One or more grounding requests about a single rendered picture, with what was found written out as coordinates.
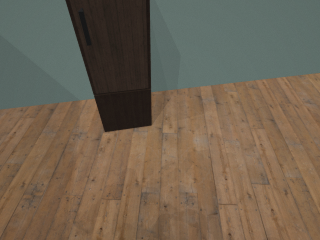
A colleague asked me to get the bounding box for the handle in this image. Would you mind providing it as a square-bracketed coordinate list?
[78, 8, 92, 46]

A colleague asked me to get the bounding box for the cupboard door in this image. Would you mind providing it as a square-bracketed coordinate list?
[70, 0, 149, 94]

